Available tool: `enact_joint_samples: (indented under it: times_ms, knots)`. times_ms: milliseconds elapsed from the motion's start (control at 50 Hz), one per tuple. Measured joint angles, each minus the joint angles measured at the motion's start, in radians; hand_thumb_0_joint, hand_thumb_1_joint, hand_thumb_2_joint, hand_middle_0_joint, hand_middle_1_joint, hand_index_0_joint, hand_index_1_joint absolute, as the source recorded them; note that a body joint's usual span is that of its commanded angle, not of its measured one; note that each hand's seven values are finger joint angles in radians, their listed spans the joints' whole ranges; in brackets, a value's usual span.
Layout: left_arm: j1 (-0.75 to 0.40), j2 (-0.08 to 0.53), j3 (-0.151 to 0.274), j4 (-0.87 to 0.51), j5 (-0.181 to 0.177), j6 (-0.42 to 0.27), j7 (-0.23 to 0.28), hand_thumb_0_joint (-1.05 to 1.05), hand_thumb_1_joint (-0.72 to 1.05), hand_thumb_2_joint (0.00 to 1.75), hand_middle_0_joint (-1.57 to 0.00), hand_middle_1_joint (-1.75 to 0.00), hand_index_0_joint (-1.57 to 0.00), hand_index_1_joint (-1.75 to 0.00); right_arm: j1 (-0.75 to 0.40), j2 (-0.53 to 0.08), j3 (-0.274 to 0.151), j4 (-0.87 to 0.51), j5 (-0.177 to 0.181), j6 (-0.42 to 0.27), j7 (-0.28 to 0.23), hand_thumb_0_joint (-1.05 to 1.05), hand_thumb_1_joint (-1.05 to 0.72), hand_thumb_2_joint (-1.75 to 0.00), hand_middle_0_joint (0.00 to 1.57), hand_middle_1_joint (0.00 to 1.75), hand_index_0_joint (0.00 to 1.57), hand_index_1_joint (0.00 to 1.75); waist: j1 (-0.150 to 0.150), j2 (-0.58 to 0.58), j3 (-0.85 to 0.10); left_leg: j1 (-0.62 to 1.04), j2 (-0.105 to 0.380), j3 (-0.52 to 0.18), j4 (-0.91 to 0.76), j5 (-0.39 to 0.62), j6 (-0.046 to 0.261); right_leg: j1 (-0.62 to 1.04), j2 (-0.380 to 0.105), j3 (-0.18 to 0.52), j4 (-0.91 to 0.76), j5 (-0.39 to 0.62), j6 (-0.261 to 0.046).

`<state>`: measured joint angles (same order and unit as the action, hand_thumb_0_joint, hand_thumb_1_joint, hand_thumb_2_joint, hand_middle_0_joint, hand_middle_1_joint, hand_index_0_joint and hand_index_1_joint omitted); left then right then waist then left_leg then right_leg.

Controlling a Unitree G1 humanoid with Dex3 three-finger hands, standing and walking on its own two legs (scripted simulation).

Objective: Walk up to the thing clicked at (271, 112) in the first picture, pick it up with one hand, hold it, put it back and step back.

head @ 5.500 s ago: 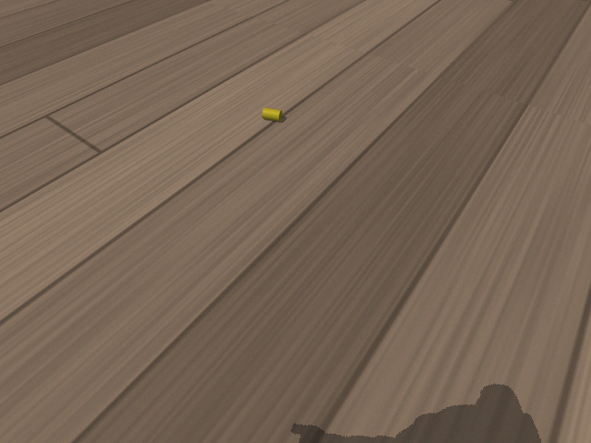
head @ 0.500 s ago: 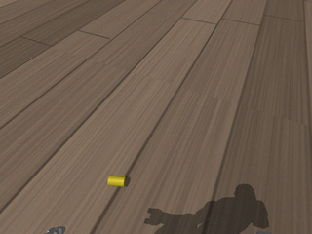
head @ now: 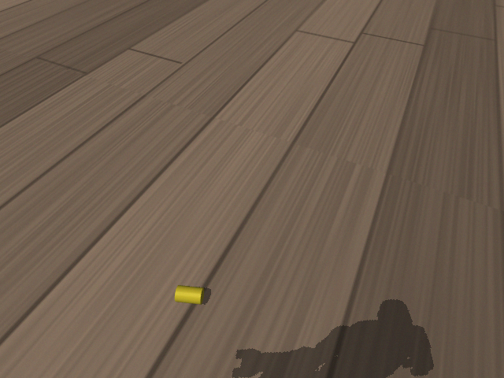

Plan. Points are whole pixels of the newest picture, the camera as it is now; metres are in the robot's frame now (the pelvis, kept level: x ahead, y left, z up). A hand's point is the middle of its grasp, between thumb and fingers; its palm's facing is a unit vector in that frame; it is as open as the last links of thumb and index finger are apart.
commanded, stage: walk up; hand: left
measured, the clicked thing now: (189, 294) +0.54 +0.26 -0.75
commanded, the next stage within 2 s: stand in 0.32 s
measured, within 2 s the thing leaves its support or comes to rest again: neither
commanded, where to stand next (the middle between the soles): +0.05 +0.00 m, yaw +1 degrees
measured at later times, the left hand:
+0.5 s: hand out of the picture +0.08 +0.25 -0.15, palm faces +0.00 -0.94 -0.33, open 7.4 cm
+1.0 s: hand out of the picture +0.08 +0.25 -0.15, palm faces -0.02 -0.94 -0.34, open 7.4 cm
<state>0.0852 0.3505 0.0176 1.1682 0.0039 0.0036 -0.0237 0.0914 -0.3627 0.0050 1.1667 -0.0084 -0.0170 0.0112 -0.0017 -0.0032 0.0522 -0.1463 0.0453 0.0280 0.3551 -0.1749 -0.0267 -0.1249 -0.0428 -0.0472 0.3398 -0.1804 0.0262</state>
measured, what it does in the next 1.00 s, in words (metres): stands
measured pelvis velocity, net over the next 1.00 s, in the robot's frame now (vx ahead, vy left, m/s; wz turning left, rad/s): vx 0.01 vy -0.01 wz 0.01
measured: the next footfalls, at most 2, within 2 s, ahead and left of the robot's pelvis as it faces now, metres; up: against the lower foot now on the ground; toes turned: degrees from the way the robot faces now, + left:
none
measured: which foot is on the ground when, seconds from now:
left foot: down 0.00-1.00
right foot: down 0.00-1.00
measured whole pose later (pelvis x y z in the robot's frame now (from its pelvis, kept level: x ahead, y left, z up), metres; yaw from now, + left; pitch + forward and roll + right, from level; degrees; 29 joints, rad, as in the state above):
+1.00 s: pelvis +0.01 -0.01 +0.00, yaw +0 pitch -2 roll +0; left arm 0.09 0.35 0.01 1.15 0.01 -0.01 -0.01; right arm 0.10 -0.35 0.00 1.16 -0.01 0.00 0.01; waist -0.01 0.00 0.04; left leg -0.11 0.05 0.02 0.31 -0.16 -0.04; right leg -0.10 -0.04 -0.05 0.32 -0.18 0.02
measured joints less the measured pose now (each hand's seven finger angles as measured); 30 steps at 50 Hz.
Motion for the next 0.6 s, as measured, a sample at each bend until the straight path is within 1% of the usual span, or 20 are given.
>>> enact_joint_samples:
  times_ms: [260, 600]
  knots:
    - [0.004, -0.005, 0.003, -0.005, 0.001, 0.001, 0.004, 0.01, 0.9, 0.9, -0.21, -0.3, -0.2, -0.3, -0.013, 0.011, -0.003, -0.009, 0.0, 0.0, -0.003, 0.0, -0.9, -0.9, 0.2, 0.3, 0.2, 0.29, 0.007, 0.004, -0.012, 0.014, -0.006, -0.002, -0.011, -0.002, 0.002, 0.013, -0.006, -0.003, -0.005, -0.006, 0.003]
    - [-0.002, 0.0, -0.007, -0.015, 0.003, -0.012, 0.011, 0.01, 0.9, 0.9, -0.21, -0.3, -0.2, -0.3, -0.022, 0.009, -0.007, -0.016, -0.003, 0.011, 0.002, 0.0, -0.9, -0.9, 0.2, 0.3, 0.2, 0.29, 0.0, 0.007, -0.002, 0.029, -0.004, -0.002, -0.042, 0.014, -0.004, 0.021, -0.003, -0.004, -0.021, 0.002, 0.0]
